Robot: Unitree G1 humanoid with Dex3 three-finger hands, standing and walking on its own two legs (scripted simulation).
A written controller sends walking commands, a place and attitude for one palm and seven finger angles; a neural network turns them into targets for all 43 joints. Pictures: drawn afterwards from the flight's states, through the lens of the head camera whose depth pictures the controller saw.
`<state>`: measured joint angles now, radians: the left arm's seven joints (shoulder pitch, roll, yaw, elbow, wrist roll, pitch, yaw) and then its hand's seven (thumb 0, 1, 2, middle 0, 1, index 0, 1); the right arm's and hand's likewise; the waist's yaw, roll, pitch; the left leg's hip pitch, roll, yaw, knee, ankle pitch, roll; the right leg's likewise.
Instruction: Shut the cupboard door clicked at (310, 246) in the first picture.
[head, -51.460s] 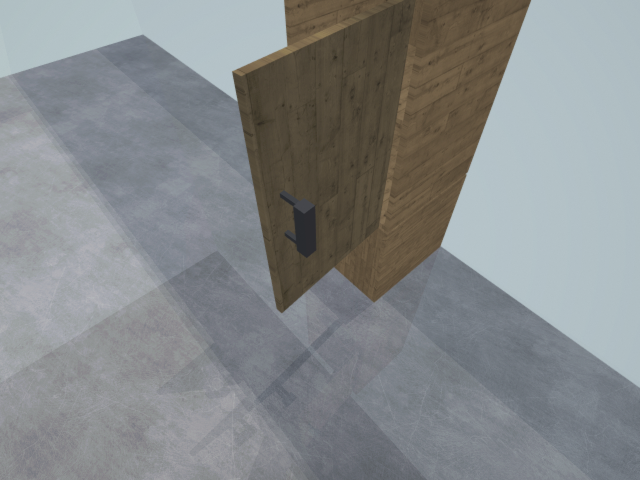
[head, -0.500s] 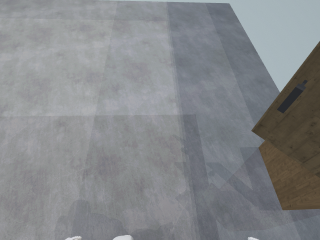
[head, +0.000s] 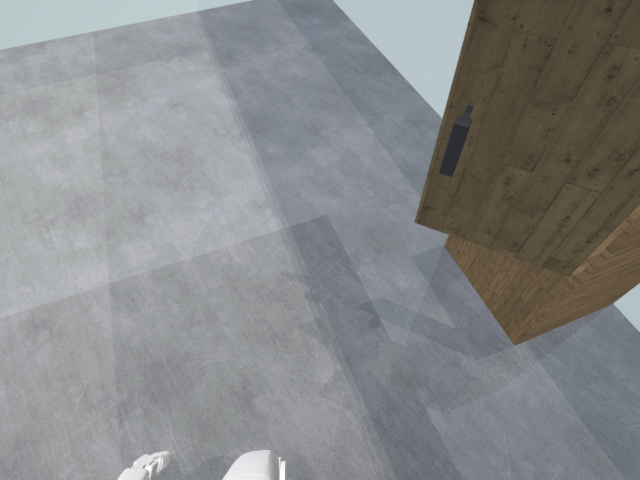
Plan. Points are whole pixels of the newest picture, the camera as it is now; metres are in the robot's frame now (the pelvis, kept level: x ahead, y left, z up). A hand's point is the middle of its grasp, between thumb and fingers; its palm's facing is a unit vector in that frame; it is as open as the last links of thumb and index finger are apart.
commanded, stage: turn to face it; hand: left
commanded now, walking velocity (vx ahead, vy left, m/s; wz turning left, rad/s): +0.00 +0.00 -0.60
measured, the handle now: (457, 140) +0.69 -0.23 -0.03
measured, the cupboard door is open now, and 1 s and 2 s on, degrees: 42 42 42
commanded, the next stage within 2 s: take the last steps up to it in 0.56 s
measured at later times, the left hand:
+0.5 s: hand (183, 444) +0.18 +0.22 -0.16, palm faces -0.24 -0.95 -0.20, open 7.4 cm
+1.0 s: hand (220, 445) +0.18 +0.17 -0.18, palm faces -0.38 -0.91 -0.14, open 7.4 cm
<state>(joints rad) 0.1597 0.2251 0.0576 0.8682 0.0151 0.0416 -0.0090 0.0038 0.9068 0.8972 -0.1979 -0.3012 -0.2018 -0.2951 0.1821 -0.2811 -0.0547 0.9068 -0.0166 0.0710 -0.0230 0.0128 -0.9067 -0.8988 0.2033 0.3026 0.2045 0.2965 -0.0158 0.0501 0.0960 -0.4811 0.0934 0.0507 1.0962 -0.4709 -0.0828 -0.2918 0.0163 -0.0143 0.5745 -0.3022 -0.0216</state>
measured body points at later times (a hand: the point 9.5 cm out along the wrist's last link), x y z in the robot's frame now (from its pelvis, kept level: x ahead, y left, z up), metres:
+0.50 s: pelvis +0.03 +0.04 +0.01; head +0.08 +0.05 +0.46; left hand +0.19 +0.27 -0.14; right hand +0.02 -0.22 -0.12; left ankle +0.05 +0.13 -0.73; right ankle -0.04 -0.10 -0.67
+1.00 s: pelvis +0.08 +0.01 +0.00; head +0.10 +0.04 +0.45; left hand +0.20 +0.22 -0.17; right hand +0.00 -0.23 -0.13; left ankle +0.11 +0.10 -0.73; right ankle -0.03 -0.08 -0.70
